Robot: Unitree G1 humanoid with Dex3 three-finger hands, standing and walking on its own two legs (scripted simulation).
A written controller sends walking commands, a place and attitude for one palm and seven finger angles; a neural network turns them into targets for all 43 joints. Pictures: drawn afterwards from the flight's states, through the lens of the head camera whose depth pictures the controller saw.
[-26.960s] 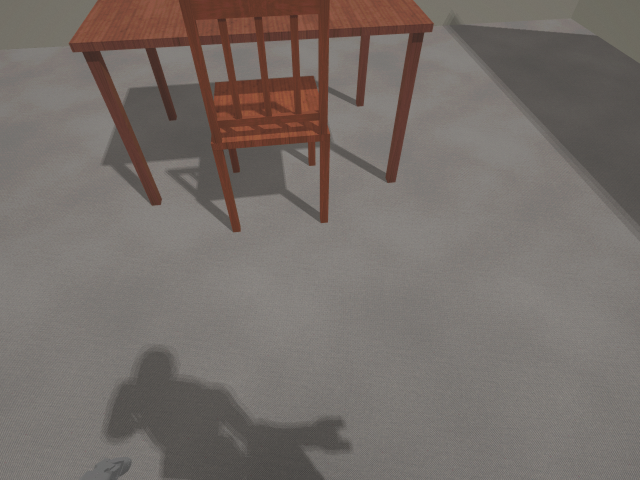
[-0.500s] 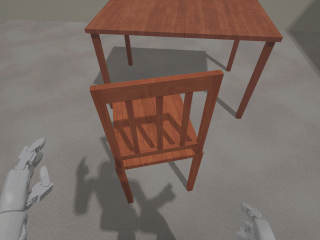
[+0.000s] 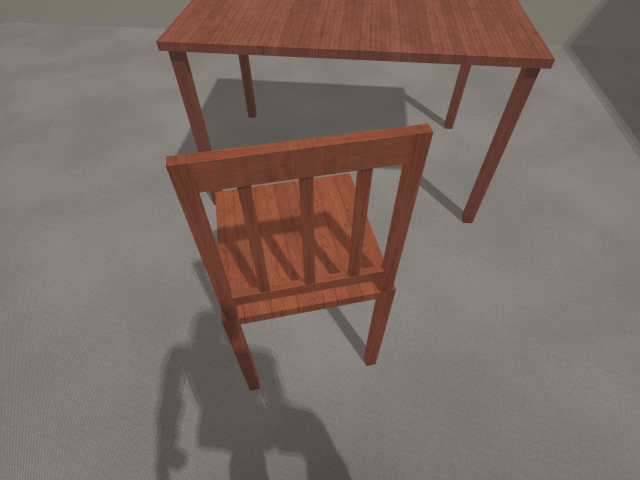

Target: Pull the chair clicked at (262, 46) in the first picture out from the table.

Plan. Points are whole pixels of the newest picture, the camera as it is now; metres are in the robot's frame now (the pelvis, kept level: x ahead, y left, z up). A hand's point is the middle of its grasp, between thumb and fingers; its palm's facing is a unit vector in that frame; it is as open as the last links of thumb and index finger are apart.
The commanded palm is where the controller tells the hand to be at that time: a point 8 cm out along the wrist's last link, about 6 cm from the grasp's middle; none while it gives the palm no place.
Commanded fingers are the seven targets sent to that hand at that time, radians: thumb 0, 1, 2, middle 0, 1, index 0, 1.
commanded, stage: let the arm hang, fingers relaxed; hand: left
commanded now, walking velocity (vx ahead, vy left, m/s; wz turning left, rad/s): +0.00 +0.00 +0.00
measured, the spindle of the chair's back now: (308, 235) +0.54 +0.06 -0.08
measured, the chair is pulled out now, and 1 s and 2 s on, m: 0.53 0.53 0.53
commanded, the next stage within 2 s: look to check the result in 0.52 s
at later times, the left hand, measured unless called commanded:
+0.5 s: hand out of the picture -0.01 +0.14 -0.18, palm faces +0.03 -0.99 -0.16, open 7.3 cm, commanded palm none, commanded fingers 0.00 0.90 0.90 -0.20 -0.30 -0.20 -0.30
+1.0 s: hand out of the picture +0.00 +0.14 -0.17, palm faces +0.03 -0.98 -0.17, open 7.3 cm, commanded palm none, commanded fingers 0.00 0.90 0.90 -0.20 -0.30 -0.20 -0.30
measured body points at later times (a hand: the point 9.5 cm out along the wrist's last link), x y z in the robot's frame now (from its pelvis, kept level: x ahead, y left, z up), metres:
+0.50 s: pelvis +0.00 -0.02 +0.00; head +0.01 -0.02 +0.45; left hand -0.01 +0.19 -0.16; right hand -0.02 -0.22 -0.16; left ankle +0.02 +0.11 -0.74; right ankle +0.02 -0.12 -0.74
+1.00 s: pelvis +0.01 -0.02 +0.00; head +0.02 -0.02 +0.45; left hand +0.00 +0.19 -0.16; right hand -0.02 -0.22 -0.16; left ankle +0.02 +0.11 -0.74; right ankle +0.02 -0.12 -0.74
